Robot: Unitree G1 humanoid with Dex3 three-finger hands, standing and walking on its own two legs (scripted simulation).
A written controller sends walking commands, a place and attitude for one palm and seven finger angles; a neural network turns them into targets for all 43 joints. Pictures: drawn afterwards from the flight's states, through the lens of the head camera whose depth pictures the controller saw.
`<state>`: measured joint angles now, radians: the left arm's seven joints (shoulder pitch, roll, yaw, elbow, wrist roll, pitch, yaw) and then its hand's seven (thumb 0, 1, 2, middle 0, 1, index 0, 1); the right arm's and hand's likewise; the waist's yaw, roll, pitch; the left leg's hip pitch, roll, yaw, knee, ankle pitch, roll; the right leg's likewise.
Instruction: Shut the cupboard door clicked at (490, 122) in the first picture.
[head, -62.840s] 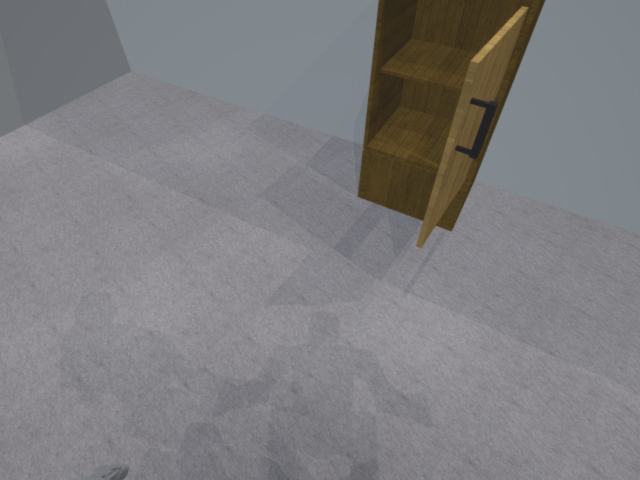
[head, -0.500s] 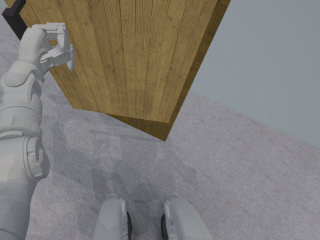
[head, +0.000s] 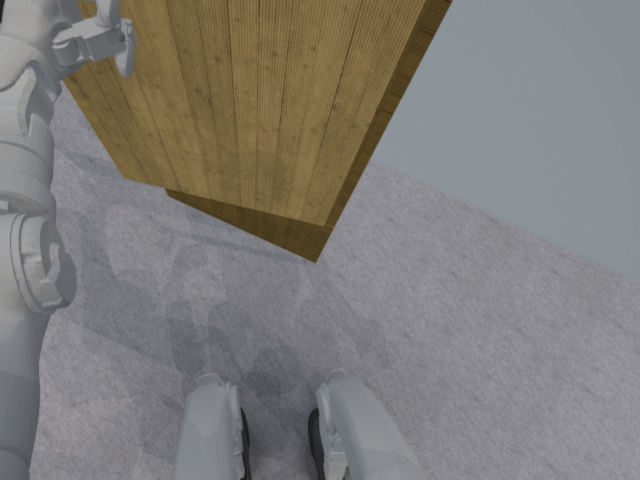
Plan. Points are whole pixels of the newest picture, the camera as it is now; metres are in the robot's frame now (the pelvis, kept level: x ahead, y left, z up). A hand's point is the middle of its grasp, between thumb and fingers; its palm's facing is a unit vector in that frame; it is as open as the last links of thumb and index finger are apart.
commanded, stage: push the door shut along its arc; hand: left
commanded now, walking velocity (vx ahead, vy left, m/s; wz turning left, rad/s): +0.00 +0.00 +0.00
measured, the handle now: (22, 1) +0.62 +0.24 +0.10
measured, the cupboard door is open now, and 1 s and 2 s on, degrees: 12 3 3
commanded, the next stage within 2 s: pull the fist back off the door in 0.20 s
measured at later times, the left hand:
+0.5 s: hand (154, 4) +0.62 +0.12 +0.10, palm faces +0.13 -0.99 +0.02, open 3.2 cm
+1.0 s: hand (168, 66) +0.54 +0.11 +0.10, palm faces +0.11 -0.99 -0.01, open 3.1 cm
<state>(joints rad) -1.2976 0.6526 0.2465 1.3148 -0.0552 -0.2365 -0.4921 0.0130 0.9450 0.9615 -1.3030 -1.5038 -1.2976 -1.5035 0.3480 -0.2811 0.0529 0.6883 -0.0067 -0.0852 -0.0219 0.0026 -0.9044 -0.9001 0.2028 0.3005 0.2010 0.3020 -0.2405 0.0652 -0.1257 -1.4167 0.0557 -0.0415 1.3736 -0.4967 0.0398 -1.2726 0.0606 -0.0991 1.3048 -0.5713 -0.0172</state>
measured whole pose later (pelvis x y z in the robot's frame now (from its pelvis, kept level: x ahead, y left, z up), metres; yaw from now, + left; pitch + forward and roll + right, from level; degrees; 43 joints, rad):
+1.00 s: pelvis +0.03 -0.02 +0.04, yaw +2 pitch +26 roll -2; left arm -0.89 0.29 0.32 1.13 -0.02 -0.46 0.05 0.02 0.91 0.90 -1.30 -1.50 -1.30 -1.50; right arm 0.41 -0.26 -0.02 0.65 -0.05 0.04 0.09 0.00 -0.91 -0.90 0.20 0.30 0.20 0.30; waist -0.17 0.06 -0.16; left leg -1.15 0.05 0.00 1.18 -0.48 0.01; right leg -1.05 0.05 -0.05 1.16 -0.57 -0.04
